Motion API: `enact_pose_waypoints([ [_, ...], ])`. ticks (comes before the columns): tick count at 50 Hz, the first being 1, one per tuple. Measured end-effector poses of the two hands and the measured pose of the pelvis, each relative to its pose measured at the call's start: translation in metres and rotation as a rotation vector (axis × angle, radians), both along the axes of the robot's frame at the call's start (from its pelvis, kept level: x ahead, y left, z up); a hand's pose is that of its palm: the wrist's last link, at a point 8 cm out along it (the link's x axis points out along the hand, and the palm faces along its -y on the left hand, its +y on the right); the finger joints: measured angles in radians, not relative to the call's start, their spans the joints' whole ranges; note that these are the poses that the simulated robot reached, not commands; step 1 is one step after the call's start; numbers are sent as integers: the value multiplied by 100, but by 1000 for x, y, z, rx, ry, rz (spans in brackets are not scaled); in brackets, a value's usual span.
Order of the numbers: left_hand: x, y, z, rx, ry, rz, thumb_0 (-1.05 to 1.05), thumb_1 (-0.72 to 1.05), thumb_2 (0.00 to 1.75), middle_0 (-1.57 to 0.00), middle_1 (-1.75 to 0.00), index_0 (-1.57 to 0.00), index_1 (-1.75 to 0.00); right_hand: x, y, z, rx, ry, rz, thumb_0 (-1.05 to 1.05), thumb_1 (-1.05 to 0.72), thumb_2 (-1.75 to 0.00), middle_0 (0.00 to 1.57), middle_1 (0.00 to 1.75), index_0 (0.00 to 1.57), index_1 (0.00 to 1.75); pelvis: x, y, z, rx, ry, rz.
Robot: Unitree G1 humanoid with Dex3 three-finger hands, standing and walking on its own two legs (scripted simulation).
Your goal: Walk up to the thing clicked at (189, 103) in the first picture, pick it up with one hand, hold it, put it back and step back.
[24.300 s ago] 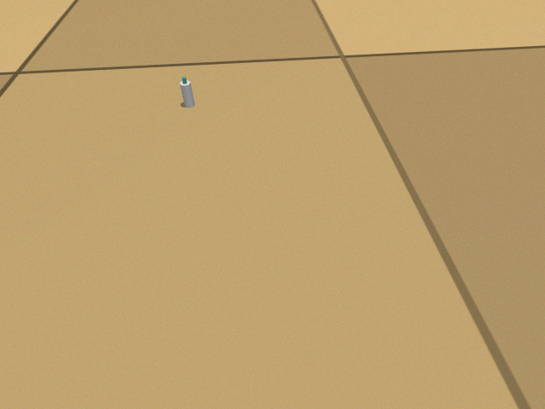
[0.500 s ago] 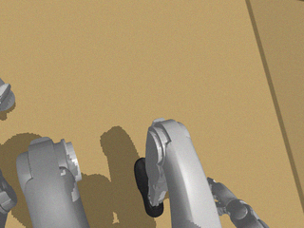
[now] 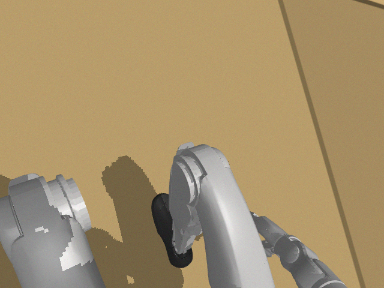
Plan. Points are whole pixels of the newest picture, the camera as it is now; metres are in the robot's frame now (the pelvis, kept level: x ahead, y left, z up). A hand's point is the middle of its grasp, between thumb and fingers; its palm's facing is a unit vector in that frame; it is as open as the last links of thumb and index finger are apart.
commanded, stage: lower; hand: left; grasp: from the side
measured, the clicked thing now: out of the picture +0.45 +0.32 -0.16
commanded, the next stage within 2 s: loosen in 0.36 s
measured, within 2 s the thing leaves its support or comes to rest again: rests again in 0.30 s
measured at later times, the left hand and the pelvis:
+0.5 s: hand out of the picture +0.45 +0.31 -0.17, palm faces +0.39 -0.92 -0.04, open 9.5 cm; pelvis +0.00 +0.01 +0.00, yaw -2 degrees
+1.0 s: hand out of the picture +0.46 +0.32 -0.16, palm faces +0.41 -0.91 -0.01, open 14.5 cm; pelvis -0.01 +0.01 +0.00, yaw -2 degrees
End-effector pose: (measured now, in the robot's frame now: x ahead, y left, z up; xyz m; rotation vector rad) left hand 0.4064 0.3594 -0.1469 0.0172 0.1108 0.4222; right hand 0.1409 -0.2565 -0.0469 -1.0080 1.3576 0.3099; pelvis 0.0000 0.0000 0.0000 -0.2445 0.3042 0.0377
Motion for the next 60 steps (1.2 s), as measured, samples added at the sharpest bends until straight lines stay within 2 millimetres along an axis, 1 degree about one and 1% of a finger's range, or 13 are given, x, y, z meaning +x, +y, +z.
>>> enact_pose_waypoints([
  [12,4,0,-14,7,-16,-15,-2,-35,112,-74,-101,-78,-102,-2,8,6,-38,12,49,0,-90,-90,20,30,21,30,-3,5,-3,-25,-31,-13],
  [17,5,2,-19,-7,-19,8,-2,-35,112,-74,-101,-78,-102,1,12,10,-49,14,65,0,-90,-90,20,30,21,30,-2,8,-2,-37,-34,-15],
  [24,7,-3,-22,4,-10,-26,-2,-35,112,-74,-101,-78,-102,6,14,14,-64,11,87,0,-90,-89,20,30,21,30,-4,9,-1,-47,-44,-17],
  [28,5,-2,-24,-4,-15,-2,-2,-33,109,-74,-99,-78,-100,8,15,15,-66,8,98,0,-90,-89,20,30,21,30,-4,9,-1,-50,-48,-21],
  [32,4,1,-23,-16,-37,36,-2,-27,97,-75,-92,-80,-93,8,15,16,-68,8,108,0,-91,-89,20,30,21,30,-5,8,-1,-50,-50,-22],
  [35,6,0,-20,-8,-49,25,-2,-23,83,-77,-86,-81,-86,8,15,16,-71,5,109,0,-91,-89,20,30,21,30,-5,9,-1,-50,-52,-22],
  [38,10,0,-14,8,-71,0,-2,-24,69,-74,-77,-78,-77,8,15,16,-70,4,106,0,-92,-89,20,30,21,30,-6,9,-1,-51,-52,-23],
  [43,11,3,-9,5,-58,3,-1,-32,45,-63,-58,-66,-57,7,17,16,-59,-8,94,0,-92,-89,20,30,21,30,-6,9,0,-52,-49,-26],
  [47,9,2,-11,-9,-43,8,-1,-39,32,-54,-45,-56,-45,5,19,18,-52,-12,93,0,-92,-89,20,30,21,30,-6,9,1,-53,-46,-27],
  [53,7,0,-13,-17,-54,7,-1,-45,18,-37,-28,-39,-27,4,19,20,-56,-6,96,0,-91,-89,20,30,21,30,-6,9,2,-53,-48,-28],
  [57,8,4,-12,-19,-76,26,-1,-50,11,-25,-18,-27,-17,4,19,21,-66,-4,99,0,-90,-89,20,30,21,30,-7,10,2,-56,-50,-29],
  [60,11,11,-7,-5,-108,30,-1,-52,8,-19,-12,-20,-11,4,19,22,-75,-5,92,0,-90,-89,20,31,21,30,-7,11,2,-57,-51,-28],
])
